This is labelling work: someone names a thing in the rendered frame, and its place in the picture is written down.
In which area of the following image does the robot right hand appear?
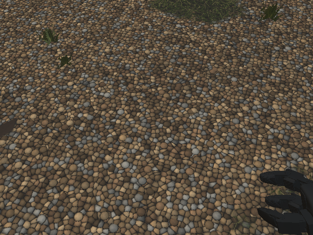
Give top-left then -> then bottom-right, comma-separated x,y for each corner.
257,168 -> 313,235

